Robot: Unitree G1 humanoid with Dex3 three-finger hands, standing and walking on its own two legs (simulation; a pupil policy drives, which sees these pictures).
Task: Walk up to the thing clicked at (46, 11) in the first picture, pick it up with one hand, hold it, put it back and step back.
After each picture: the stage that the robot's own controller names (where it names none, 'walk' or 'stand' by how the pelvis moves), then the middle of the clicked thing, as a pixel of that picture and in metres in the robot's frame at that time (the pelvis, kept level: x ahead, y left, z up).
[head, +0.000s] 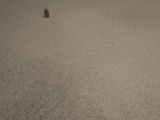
stand; (46, 13) +2.10 +0.56 -0.72
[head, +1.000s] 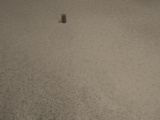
walk; (63, 18) +1.98 +0.25 -0.70
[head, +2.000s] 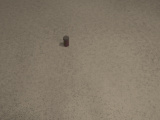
walk; (66, 41) +1.35 +0.18 -0.72
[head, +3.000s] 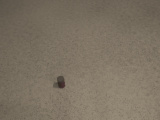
walk; (61, 82) +0.85 +0.23 -0.71
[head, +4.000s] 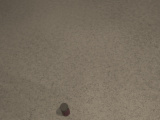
walk; (65, 109) +0.55 +0.24 -0.70
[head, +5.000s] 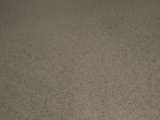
stand; out of the picture +0.39 +0.20 -0.70
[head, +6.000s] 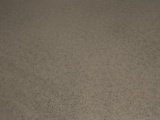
stand; out of the picture +0.39 +0.19 -0.71
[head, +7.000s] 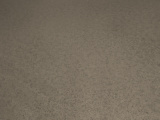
stand; out of the picture +0.40 +0.20 -0.72
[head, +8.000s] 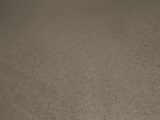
stand; out of the picture +0.40 +0.21 -0.73
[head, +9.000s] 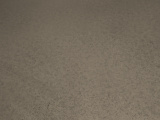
stand; out of the picture +0.39 +0.21 -0.73
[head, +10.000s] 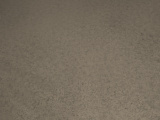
go down; out of the picture +0.38 +0.21 -0.72
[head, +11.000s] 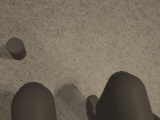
go down; (17, 49) +0.50 +0.21 -0.30
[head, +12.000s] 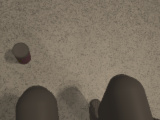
approach; (22, 54) +0.49 +0.20 -0.31
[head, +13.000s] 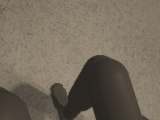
close in; out of the picture +0.48 +0.26 -0.24
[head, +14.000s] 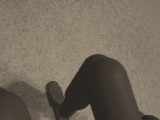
close; out of the picture +0.47 +0.26 -0.24
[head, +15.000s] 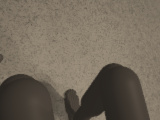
lift; out of the picture +0.41 +0.24 -0.20
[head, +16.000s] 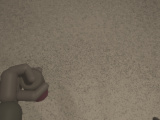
lift; (35, 86) +0.34 +0.18 -0.01
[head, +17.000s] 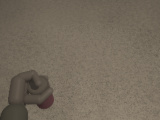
hold; (41, 93) +0.33 +0.17 +0.00
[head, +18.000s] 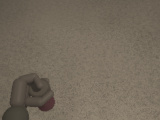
hold; (43, 95) +0.33 +0.17 -0.01
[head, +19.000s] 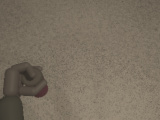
crouch; (36, 83) +0.37 +0.18 -0.06
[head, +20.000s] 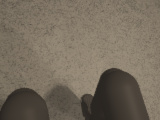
lower; out of the picture +0.52 +0.25 -0.11
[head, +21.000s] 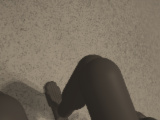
lower; out of the picture +0.46 +0.26 -0.25
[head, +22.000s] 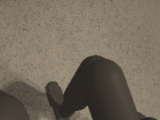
lower; out of the picture +0.46 +0.27 -0.25
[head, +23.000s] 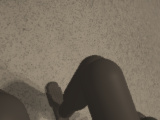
lower; out of the picture +0.46 +0.26 -0.25
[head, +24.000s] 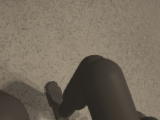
lower; out of the picture +0.46 +0.26 -0.25
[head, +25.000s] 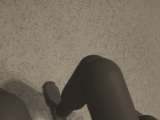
open; out of the picture +0.46 +0.25 -0.25
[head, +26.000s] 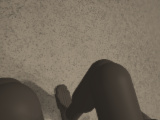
stand; out of the picture +0.46 +0.24 -0.25
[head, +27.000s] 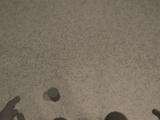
stand; (54, 94) +0.43 +0.17 -0.54
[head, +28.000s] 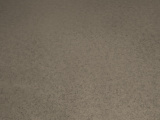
stand; out of the picture +0.40 +0.17 -0.67
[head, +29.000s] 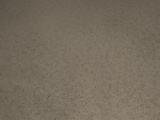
stand; out of the picture +0.39 +0.17 -0.67
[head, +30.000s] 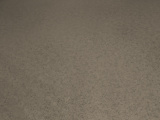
stand; out of the picture +0.40 +0.16 -0.72
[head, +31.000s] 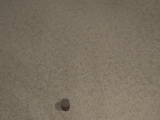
walk; (65, 105) +0.47 +0.12 -0.71
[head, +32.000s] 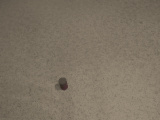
walk; (63, 83) +0.70 +0.22 -0.69
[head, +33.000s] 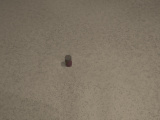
stand; (68, 61) +1.03 +0.19 -0.70
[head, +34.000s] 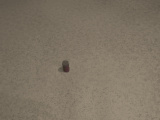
stand; (65, 66) +1.02 +0.21 -0.71
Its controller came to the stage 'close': yes
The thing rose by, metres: 0.71
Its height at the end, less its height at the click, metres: +0.00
